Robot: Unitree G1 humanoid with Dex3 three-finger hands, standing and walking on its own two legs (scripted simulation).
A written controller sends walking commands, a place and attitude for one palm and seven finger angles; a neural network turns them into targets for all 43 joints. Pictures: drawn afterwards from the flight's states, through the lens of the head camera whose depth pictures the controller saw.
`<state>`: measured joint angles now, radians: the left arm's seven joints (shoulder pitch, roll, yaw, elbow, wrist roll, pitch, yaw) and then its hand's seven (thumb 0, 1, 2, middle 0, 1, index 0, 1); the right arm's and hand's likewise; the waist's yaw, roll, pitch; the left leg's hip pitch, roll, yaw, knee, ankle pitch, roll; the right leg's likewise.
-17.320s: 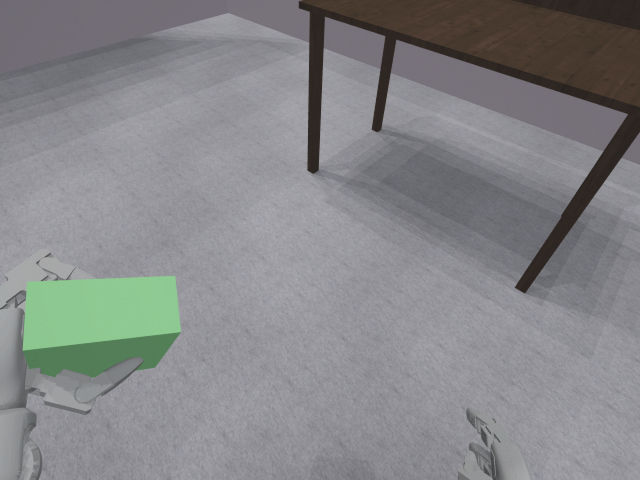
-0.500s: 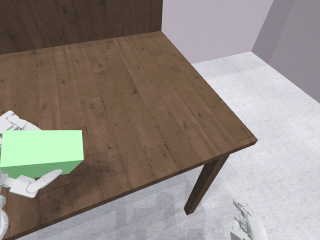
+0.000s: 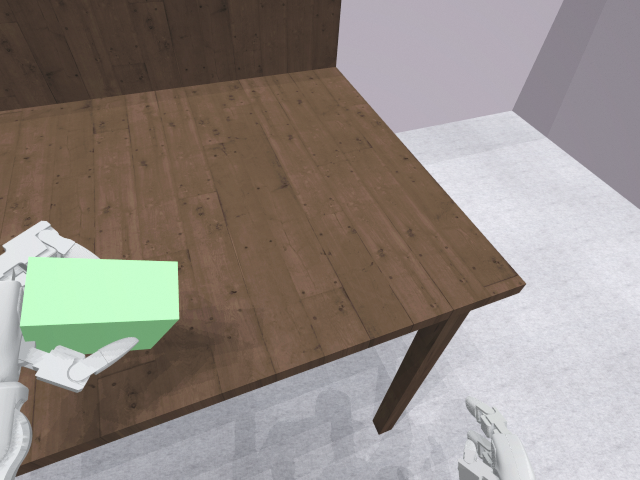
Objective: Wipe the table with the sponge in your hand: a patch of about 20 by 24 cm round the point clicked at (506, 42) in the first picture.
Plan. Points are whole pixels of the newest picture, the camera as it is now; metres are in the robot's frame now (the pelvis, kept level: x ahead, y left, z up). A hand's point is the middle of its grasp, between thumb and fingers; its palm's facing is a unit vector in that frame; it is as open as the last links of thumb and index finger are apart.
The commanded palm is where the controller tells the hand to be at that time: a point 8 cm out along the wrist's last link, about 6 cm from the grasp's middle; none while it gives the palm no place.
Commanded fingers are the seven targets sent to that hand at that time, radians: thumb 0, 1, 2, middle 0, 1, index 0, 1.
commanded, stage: turn the palm down, sponge in hand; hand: left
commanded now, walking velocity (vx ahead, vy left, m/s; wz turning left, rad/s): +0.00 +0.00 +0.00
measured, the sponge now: (121, 311) +0.23 +0.22 +0.14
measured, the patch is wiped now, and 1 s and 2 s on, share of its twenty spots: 0.00 0.00 0.00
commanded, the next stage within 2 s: none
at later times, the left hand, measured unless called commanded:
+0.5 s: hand (49, 316) +0.21 +0.26 +0.17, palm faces +0.44 -0.60 -0.67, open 9.8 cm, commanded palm +0.17 +0.27 +0.21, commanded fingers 0.00 0.10 1.30 -1.20 -1.60 -1.20 -1.60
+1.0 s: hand (80, 302) +0.22 +0.24 +0.18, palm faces +0.27 -0.39 -0.88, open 9.8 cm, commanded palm +0.18 +0.25 +0.24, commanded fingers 0.00 0.10 1.30 -1.20 -1.60 -1.20 -1.60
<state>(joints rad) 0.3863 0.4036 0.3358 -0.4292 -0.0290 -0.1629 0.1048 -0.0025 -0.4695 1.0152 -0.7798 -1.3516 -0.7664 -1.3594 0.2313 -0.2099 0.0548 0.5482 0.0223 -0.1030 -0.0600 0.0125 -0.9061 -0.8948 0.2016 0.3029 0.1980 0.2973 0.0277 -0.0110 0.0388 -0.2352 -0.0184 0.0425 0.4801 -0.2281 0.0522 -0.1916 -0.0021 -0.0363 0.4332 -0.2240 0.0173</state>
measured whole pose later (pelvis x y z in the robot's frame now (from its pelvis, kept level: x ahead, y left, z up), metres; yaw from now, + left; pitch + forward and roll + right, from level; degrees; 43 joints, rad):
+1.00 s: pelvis +0.00 -0.06 -0.01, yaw +1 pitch -2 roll +1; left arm 0.24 0.68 0.30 -0.45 0.30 0.29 -0.07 0.00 -0.47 1.02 -0.78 -1.35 -0.77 -1.36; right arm 0.16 -0.30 0.03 0.59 0.06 -0.04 -0.13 0.01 -0.91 -0.90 0.20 0.30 0.20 0.30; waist 0.11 0.09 0.00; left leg -0.27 0.02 0.01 0.61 -0.29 -0.02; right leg -0.26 0.03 -0.07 0.63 -0.34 -0.07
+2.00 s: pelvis -0.03 -0.04 +0.00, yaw +0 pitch -5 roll +1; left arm -0.04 0.67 0.03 -0.37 0.75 0.50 -0.15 0.00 -0.47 1.02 -0.78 -1.35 -0.77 -1.36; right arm -0.02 -0.27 0.09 0.66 0.06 0.01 -0.10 0.01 -0.91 -0.90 0.20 0.30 0.17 0.29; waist 0.16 0.12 0.02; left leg -0.19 -0.01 0.03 0.46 -0.18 0.01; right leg -0.19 0.01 -0.05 0.51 -0.23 -0.04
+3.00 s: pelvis -0.02 -0.04 +0.00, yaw +1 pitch -4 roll +1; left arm -0.04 0.64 0.00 -0.29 0.80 0.47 -0.16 0.00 -0.47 1.02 -0.78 -1.35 -0.77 -1.36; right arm -0.01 -0.27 0.07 0.67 0.06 0.00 -0.09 0.01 -0.91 -0.90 0.20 0.30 0.18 0.29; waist 0.15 0.12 0.01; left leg -0.18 -0.01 0.02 0.44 -0.18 0.00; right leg -0.17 0.01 -0.05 0.49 -0.24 -0.05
